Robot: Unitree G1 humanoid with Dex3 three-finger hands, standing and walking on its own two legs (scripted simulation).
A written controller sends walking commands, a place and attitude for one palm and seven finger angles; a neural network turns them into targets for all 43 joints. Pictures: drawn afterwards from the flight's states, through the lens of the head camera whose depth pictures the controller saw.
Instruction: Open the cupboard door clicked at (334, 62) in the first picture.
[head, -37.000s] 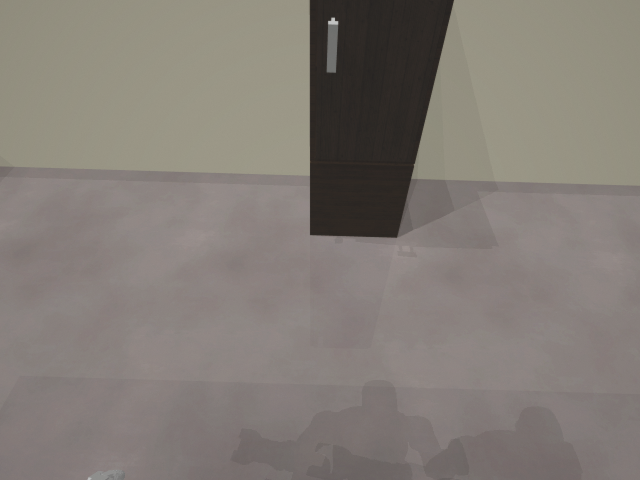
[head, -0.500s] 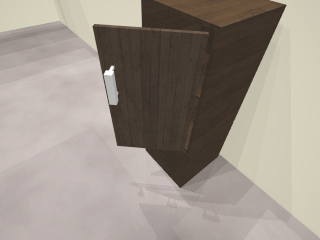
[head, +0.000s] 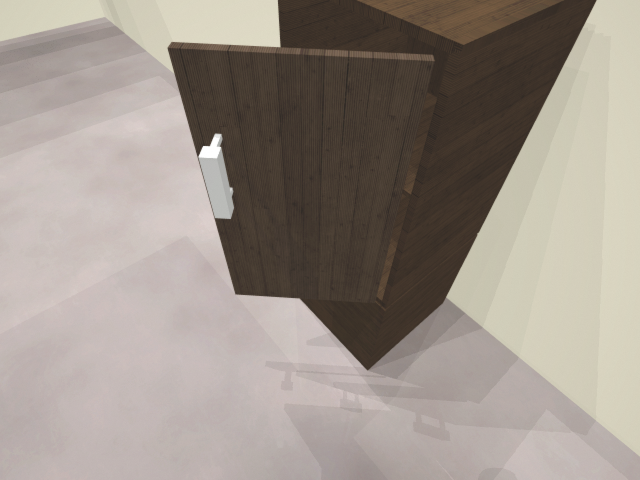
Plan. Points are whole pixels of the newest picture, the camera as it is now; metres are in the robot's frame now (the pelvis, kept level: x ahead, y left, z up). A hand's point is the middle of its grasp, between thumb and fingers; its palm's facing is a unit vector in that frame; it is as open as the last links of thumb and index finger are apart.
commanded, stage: come to a stop and stand still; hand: left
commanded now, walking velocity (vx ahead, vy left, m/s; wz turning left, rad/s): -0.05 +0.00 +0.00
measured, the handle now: (220, 176) +0.54 +0.19 +0.06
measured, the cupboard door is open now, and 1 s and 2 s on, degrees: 46 46 46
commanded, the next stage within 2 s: look again from close up in 0.76 s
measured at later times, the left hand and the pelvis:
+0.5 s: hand out of the picture +0.02 +0.19 -0.16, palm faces +0.02 -0.96 -0.27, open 7.4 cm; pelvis -0.05 -0.02 +0.00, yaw +0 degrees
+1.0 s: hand out of the picture -0.04 +0.18 -0.17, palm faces +0.01 -0.97 -0.23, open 7.4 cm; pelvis -0.05 -0.01 +0.01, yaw +1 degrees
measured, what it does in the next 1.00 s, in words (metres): shifts its weight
